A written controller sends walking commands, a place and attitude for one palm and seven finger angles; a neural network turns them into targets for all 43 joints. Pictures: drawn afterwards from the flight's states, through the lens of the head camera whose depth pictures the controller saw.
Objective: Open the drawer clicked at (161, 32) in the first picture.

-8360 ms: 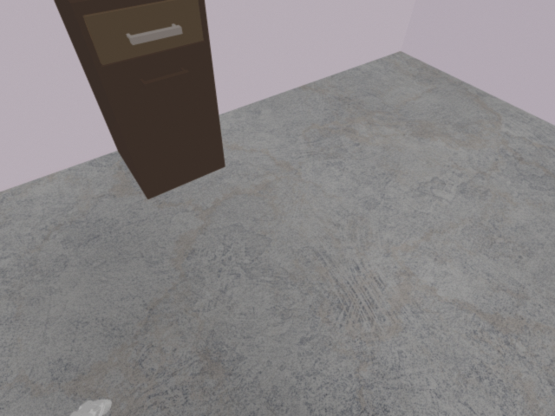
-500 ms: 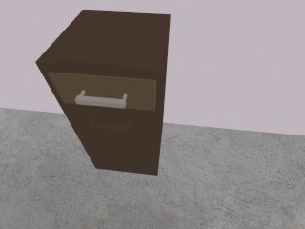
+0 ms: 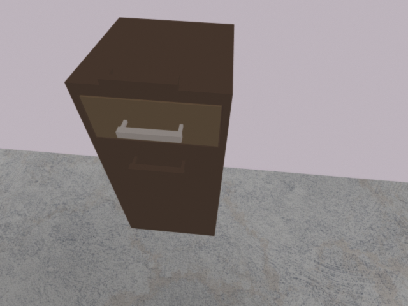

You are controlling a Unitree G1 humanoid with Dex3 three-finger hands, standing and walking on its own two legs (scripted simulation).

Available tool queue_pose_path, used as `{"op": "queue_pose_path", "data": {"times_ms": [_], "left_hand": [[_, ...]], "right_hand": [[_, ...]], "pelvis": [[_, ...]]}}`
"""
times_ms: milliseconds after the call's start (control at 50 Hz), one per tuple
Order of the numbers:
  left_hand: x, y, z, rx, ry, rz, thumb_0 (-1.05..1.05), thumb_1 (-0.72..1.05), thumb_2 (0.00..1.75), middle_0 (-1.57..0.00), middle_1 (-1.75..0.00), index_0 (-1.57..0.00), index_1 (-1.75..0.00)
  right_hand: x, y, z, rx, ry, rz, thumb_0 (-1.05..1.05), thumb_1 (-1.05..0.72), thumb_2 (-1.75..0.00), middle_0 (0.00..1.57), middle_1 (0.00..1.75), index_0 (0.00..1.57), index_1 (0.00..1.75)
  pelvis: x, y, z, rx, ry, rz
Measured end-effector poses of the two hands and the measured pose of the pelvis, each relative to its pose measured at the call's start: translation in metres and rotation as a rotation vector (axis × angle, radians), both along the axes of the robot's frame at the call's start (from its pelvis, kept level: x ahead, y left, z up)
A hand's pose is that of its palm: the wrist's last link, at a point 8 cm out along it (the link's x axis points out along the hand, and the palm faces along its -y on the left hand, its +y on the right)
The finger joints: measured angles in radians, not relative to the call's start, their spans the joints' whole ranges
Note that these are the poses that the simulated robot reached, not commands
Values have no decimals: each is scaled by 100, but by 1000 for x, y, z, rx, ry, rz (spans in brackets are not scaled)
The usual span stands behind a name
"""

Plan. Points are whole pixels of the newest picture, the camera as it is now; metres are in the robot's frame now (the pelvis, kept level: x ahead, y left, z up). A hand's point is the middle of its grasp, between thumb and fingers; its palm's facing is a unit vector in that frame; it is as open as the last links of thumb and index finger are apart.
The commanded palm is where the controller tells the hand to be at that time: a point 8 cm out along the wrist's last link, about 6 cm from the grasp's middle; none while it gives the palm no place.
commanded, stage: look again from close up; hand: left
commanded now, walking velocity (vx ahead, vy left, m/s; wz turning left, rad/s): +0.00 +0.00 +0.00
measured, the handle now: (151, 129) +0.56 +0.19 -0.01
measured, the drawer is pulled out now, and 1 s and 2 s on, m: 0.00 0.00 0.00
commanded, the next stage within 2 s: raise the hand with hooked fingers in 0.28 s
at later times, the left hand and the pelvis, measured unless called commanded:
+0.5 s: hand out of the picture +0.10 +0.21 -0.12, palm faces -0.07 -0.89 -0.45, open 7.4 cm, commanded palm +0.11 +0.24 -0.05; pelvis +0.01 +0.00 +0.00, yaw -1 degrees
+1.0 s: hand (100, 286) +0.16 +0.21 -0.03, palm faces +0.09 -0.06 -0.99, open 9.8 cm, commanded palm +0.16 +0.21 +0.03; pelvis -0.03 -0.07 -0.06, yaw +2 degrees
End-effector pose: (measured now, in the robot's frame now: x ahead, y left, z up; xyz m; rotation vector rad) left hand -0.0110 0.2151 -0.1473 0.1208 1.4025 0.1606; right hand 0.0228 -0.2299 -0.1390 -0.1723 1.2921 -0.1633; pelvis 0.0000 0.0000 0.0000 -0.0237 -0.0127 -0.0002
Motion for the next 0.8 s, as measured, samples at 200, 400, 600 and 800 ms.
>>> {"op": "queue_pose_path", "data": {"times_ms": [200,400,600,800], "left_hand": [[4,25,8,19,-1,-29,1,91,90,-20,-30,-20,-30],[11,16,9,21,18,-29,1,91,90,-20,-30,-20,-30],[193,21,158,653,-795,-572,2,84,86,-21,-36,-21,-36],[137,-20,141,901,-752,-1022,0,61,77,-22,-49,-22,-49]], "right_hand": [[-43,36,-6,60,99,-15,1,-93,-90,20,29,20,30],[-55,42,-10,90,163,-39,0,-91,-90,20,29,20,30],[66,-35,19,-63,-405,34,3,-93,-90,20,29,21,30],[200,-64,70,-75,-636,250,1,-92,-90,20,29,20,30]], "pelvis": [[-3,17,3,25,5,-15],[5,14,3,26,10,-13],[-3,-7,-6,45,92,-16],[-20,-45,-23,74,185,-41]]}}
